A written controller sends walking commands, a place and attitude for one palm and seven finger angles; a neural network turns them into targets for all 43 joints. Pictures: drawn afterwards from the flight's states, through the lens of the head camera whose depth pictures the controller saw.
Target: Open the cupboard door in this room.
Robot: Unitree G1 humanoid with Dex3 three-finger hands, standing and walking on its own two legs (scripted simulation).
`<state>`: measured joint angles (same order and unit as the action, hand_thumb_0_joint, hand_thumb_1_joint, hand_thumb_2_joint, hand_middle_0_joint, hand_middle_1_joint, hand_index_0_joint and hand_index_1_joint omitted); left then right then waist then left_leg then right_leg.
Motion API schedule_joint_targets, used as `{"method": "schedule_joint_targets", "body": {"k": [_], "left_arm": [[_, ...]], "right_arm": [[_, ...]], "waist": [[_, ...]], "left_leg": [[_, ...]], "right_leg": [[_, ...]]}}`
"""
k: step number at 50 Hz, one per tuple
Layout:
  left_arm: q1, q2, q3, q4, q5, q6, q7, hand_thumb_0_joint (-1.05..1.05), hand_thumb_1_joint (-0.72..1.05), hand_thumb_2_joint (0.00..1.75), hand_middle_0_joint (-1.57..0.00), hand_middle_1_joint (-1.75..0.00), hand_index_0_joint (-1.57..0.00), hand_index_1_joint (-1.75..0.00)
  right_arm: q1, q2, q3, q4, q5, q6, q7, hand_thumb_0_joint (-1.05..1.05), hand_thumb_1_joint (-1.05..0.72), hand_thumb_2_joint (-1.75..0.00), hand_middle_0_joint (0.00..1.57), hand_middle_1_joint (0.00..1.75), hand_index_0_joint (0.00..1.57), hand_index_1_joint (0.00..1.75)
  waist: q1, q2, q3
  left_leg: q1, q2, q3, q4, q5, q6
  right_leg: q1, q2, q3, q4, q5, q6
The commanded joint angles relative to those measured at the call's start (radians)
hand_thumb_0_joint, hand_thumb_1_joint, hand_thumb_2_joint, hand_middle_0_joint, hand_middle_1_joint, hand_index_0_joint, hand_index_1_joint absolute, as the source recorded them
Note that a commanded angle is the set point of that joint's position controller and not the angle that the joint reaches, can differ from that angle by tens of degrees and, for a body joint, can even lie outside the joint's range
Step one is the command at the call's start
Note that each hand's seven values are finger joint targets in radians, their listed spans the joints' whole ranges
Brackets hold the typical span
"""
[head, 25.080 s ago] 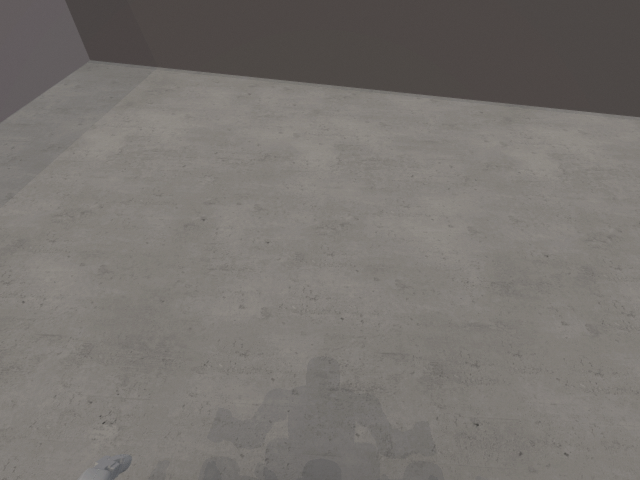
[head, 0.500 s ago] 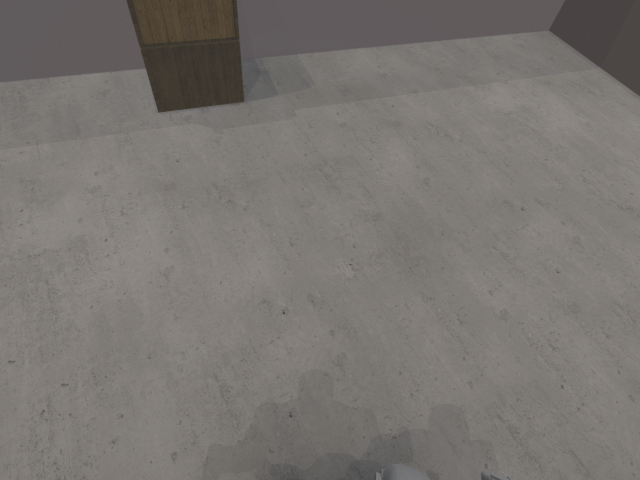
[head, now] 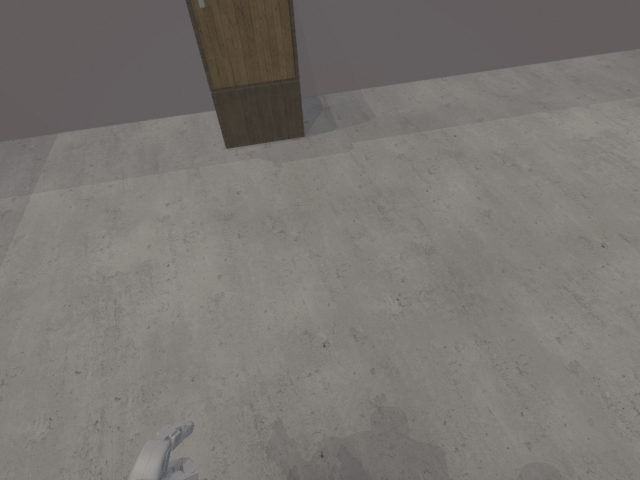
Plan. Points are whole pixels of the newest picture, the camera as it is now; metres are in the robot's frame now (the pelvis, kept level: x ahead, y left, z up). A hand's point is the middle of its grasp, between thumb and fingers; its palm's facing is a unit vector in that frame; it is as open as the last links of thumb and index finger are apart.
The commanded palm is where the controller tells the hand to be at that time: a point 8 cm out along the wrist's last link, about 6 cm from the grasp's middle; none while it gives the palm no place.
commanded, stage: turn or walk to find it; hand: left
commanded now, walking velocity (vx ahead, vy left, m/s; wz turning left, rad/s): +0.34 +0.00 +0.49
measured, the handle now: out of the picture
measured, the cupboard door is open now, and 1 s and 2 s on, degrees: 0 0 0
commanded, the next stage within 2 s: stand and wait in 1.24 s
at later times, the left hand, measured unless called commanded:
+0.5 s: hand out of the picture -0.02 +0.13 -0.15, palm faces +0.38 -0.91 -0.17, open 7.4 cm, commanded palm none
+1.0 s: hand (162, 290) +0.47 +0.31 -0.14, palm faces +0.23 -0.95 -0.21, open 7.4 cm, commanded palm none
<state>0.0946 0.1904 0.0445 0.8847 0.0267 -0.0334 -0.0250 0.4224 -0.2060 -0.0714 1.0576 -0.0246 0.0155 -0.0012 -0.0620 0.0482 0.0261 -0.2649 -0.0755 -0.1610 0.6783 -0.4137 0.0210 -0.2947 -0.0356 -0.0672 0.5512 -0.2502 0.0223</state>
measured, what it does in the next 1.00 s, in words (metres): walks ahead, turning left: left foot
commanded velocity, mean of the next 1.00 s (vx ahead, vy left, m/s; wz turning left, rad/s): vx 0.37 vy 0.00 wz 0.17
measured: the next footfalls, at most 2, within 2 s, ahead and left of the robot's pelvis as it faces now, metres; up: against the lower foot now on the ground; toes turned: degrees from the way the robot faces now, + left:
left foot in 0.52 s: +0.28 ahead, +0.17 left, +0.00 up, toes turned +21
right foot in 1.08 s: +0.60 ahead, +0.02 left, +0.00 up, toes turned +7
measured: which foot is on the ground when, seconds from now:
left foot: up 0.00-0.50, down 0.52-1.00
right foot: down 0.00-0.52, up 0.54-1.00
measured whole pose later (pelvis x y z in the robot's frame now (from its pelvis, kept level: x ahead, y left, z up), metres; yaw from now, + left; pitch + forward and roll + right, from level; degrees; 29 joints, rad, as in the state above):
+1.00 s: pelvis +0.37 +0.10 +0.00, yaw +15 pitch -1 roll +2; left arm 0.06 0.20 0.06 0.93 0.03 -0.01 -0.03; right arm 0.42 -0.18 -0.06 1.10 -0.03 -0.07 -0.02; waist -0.05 -0.02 0.04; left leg 0.05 -0.05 0.11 0.31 -0.34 0.04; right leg -0.57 -0.14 -0.08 0.75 -0.14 0.03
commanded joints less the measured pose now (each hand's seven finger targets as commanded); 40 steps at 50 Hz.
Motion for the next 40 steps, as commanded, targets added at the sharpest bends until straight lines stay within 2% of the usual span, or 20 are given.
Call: {"method": "schedule_joint_targets", "body": {"k": [1,2,4,5,7,9,14,20,21,23,24,25,26,27,28,29,31,34,36,40], "left_arm": [[0.183,0.236,0.066,0.005,-0.012,-0.014,0.036,0.00,0.90,0.90,-0.20,-0.30,-0.20,-0.30],[0.155,0.199,0.055,0.005,-0.009,-0.021,0.035,0.00,0.90,0.90,-0.20,-0.30,-0.20,-0.30],[0.137,0.120,0.030,0.019,-0.012,-0.036,0.031,0.00,0.90,0.90,-0.20,-0.30,-0.20,-0.30],[0.154,0.109,0.027,0.030,-0.011,-0.040,0.030,0.00,0.90,0.90,-0.20,-0.30,-0.20,-0.30],[0.206,0.091,0.021,0.056,-0.009,-0.047,0.030,0.00,0.90,0.90,-0.20,-0.30,-0.20,-0.30],[0.259,0.070,0.019,0.079,-0.005,-0.052,0.034,0.00,0.90,0.90,-0.20,-0.30,-0.20,-0.30],[0.383,0.060,0.006,0.138,0.002,-0.067,0.043,0.00,0.90,0.90,-0.20,-0.30,-0.20,-0.30],[0.502,0.083,-0.005,0.203,0.006,-0.058,0.053,0.00,0.90,0.90,-0.20,-0.30,-0.20,-0.30],[0.505,0.094,-0.003,0.214,0.005,-0.055,0.053,0.00,0.90,0.90,-0.20,-0.30,-0.20,-0.30],[0.484,0.129,0.000,0.214,0.000,-0.054,0.051,0.00,0.90,0.90,-0.20,-0.30,-0.20,-0.30],[0.451,0.149,-0.001,0.215,-0.007,-0.055,0.049,0.00,0.90,0.90,-0.20,-0.30,-0.20,-0.30],[0.434,0.140,0.000,0.200,-0.017,-0.059,0.042,0.00,0.90,0.90,-0.20,-0.30,-0.20,-0.30],[0.480,0.066,-0.013,0.178,-0.027,-0.057,0.029,0.00,0.90,0.90,-0.20,-0.30,-0.20,-0.30],[0.406,0.064,-0.020,0.144,-0.025,-0.053,0.037,0.00,0.90,0.90,-0.20,-0.30,-0.20,-0.30],[0.334,0.079,-0.011,0.138,-0.025,-0.048,0.046,0.00,0.90,0.90,-0.20,-0.30,-0.20,-0.30],[0.294,0.047,-0.013,0.136,-0.023,-0.047,0.043,0.00,0.90,0.90,-0.20,-0.30,-0.20,-0.30],[0.278,0.039,-0.007,0.162,-0.008,-0.031,0.030,0.00,0.90,0.90,-0.20,-0.30,-0.20,-0.30],[0.338,-0.016,-0.003,0.168,0.003,0.004,0.025,0.00,0.90,0.90,-0.20,-0.30,-0.20,-0.30],[0.318,-0.015,0.007,0.150,0.002,0.016,0.019,0.00,0.90,0.90,-0.20,-0.30,-0.20,-0.30],[0.151,0.018,0.015,0.076,0.003,0.025,0.005,0.00,0.90,0.90,-0.20,-0.30,-0.20,-0.30]], "right_arm": [[-0.153,-0.111,-0.038,-0.156,-0.004,-0.034,0.014,0.00,-0.90,-0.90,0.20,0.30,0.20,0.30],[-0.149,-0.098,-0.034,-0.133,-0.009,-0.026,0.022,0.00,-0.90,-0.90,0.20,0.30,0.20,0.30],[-0.093,-0.059,-0.031,-0.096,-0.012,-0.012,0.033,0.00,-0.90,-0.90,0.20,0.30,0.20,0.30],[-0.074,-0.043,-0.026,-0.087,-0.009,-0.007,0.035,0.00,-0.90,-0.90,0.20,0.30,0.20,0.30],[-0.080,-0.037,-0.027,-0.085,-0.005,-0.001,0.037,0.00,-0.90,-0.90,0.20,0.30,0.20,0.30],[-0.129,-0.042,-0.026,-0.102,-0.007,0.000,0.038,0.00,-0.90,-0.90,0.20,0.30,0.20,0.30],[-0.283,-0.028,-0.006,-0.141,-0.006,-0.006,0.045,0.00,-0.90,-0.90,0.20,0.30,0.20,0.30],[-0.476,0.003,0.035,-0.184,-0.001,-0.033,0.052,0.00,-0.90,-0.90,0.20,0.30,0.20,0.30],[-0.465,-0.001,0.035,-0.179,-0.002,-0.039,0.049,0.00,-0.90,-0.90,0.20,0.30,0.20,0.30],[-0.346,-0.024,0.029,-0.143,-0.003,-0.054,0.033,0.00,-0.90,-0.90,0.20,0.30,0.20,0.30],[-0.199,-0.055,0.017,-0.101,-0.006,-0.061,0.024,0.00,-0.90,-0.90,0.20,0.30,0.20,0.30],[-0.034,-0.132,-0.003,-0.061,-0.010,-0.065,0.014,0.00,-0.90,-0.90,0.20,0.30,0.20,0.30],[0.072,-0.259,-0.036,-0.030,-0.013,-0.069,0.004,0.00,-0.90,-0.90,0.20,0.30,0.20,0.30],[0.104,-0.297,-0.045,-0.019,0.014,-0.064,-0.007,0.00,-0.90,-0.90,0.20,0.30,0.20,0.30],[0.039,-0.260,-0.040,-0.023,0.019,-0.065,-0.011,0.00,-0.90,-0.90,0.20,0.30,0.20,0.30],[-0.035,-0.217,-0.031,-0.043,0.017,-0.080,-0.017,0.00,-0.90,-0.90,0.20,0.30,0.20,0.30],[-0.113,-0.129,-0.005,-0.050,0.010,-0.092,-0.018,0.00,-0.90,-0.90,0.20,0.30,0.20,0.30],[-0.135,-0.069,0.013,-0.039,0.011,-0.105,-0.013,0.00,-0.90,-0.90,0.20,0.30,0.20,0.30],[-0.139,-0.047,0.004,-0.045,0.011,-0.110,-0.010,0.00,-0.90,-0.90,0.20,0.30,0.20,0.30],[-0.097,-0.065,0.000,-0.048,0.012,-0.113,-0.013,0.00,-0.90,-0.90,0.20,0.30,0.20,0.30]], "waist": [[0.113,-0.236,0.049],[0.092,-0.223,0.109],[0.047,-0.168,0.119],[0.040,-0.189,0.112],[0.042,-0.223,0.109],[0.056,-0.237,0.114],[0.088,-0.182,0.155],[0.145,-0.185,0.137],[0.138,-0.187,0.111],[0.079,-0.205,0.011],[0.001,-0.195,-0.078],[-0.075,-0.130,-0.207],[-0.079,0.140,-0.327],[-0.095,0.107,-0.361],[-0.070,0.006,-0.264],[-0.045,-0.015,-0.161],[0.015,-0.085,-0.004],[0.083,0.028,0.053],[0.100,0.075,0.075],[0.077,0.048,0.132]], "left_leg": [[-0.483,0.103,0.061,0.479,-0.042,-0.005],[-0.468,0.126,0.072,0.528,0.031,-0.014],[-0.408,0.137,0.097,0.553,0.166,-0.032],[-0.407,0.129,0.111,0.566,0.205,-0.039],[-0.428,0.130,0.126,0.576,0.271,-0.051],[-0.463,0.144,0.134,0.560,0.304,-0.058],[-0.538,0.171,0.167,0.449,0.309,-0.051],[-0.435,0.136,0.279,0.054,0.228,-0.005],[-0.364,0.125,0.294,0.004,0.194,0.010],[-0.148,0.047,0.350,-0.072,0.157,0.048],[0.063,0.018,0.357,-0.148,0.222,0.067],[0.382,0.112,0.256,-0.167,0.346,0.097],[0.689,0.423,-0.172,-0.157,0.537,0.203],[0.728,0.528,-0.292,-0.232,0.721,0.275],[0.585,0.522,-0.200,-0.271,0.666,0.275],[0.461,0.502,-0.173,-0.296,0.661,0.259],[0.208,0.429,-0.034,-0.360,0.597,0.192],[0.023,0.335,0.088,-0.446,0.503,0.152],[-0.001,0.305,0.114,-0.500,0.405,0.152],[0.041,0.307,0.103,-0.535,0.364,0.159]], "right_leg": [[0.212,-0.458,0.533,-0.454,-0.590,-0.104],[0.129,-0.419,0.470,-0.461,-0.542,-0.087],[0.082,-0.307,0.198,-0.423,-0.263,-0.038],[0.092,-0.269,0.113,-0.411,-0.172,-0.024],[0.121,-0.240,0.023,-0.411,-0.067,-0.013],[0.151,-0.241,-0.002,-0.414,-0.012,-0.027],[0.251,-0.272,-0.046,-0.386,0.234,-0.066],[0.412,-0.282,-0.109,-0.302,0.592,-0.104],[0.426,-0.297,-0.108,-0.257,0.673,-0.110],[0.422,-0.295,-0.143,-0.070,0.949,-0.100],[0.354,-0.274,-0.186,0.112,0.972,-0.068],[0.152,-0.239,-0.192,0.342,0.718,-0.034],[-0.211,-0.069,-0.167,0.662,-0.132,0.014],[-0.333,-0.049,-0.042,0.804,-0.328,-0.003],[-0.342,-0.093,0.003,0.844,-0.281,-0.012],[-0.385,-0.117,0.028,0.845,-0.216,-0.003],[-0.312,-0.160,0.051,0.764,-0.154,0.003],[-0.224,-0.147,0.021,0.666,-0.067,0.019],[-0.265,-0.151,0.014,0.621,0.033,0.031],[-0.358,-0.155,0.016,0.486,0.140,0.044]]}}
